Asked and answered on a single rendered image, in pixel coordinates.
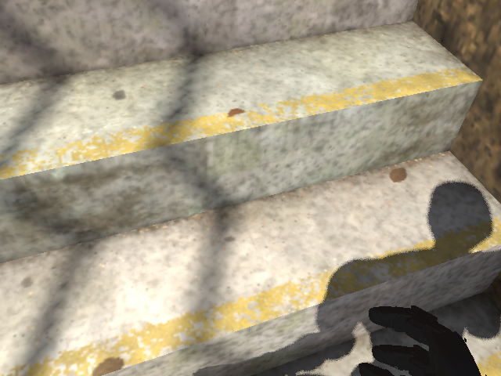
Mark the right robot hand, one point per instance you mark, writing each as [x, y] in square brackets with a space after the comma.
[448, 353]

